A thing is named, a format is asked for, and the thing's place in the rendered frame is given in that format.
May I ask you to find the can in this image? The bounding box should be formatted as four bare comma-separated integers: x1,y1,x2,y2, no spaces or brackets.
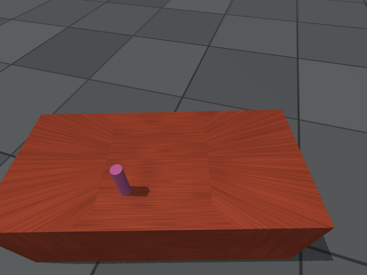
110,164,131,196

